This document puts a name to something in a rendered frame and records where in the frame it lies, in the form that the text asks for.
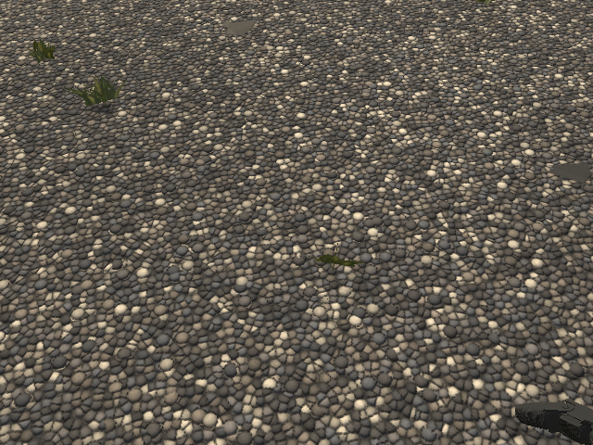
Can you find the right robot hand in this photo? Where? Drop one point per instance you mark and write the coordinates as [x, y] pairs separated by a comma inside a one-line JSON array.
[[573, 420]]

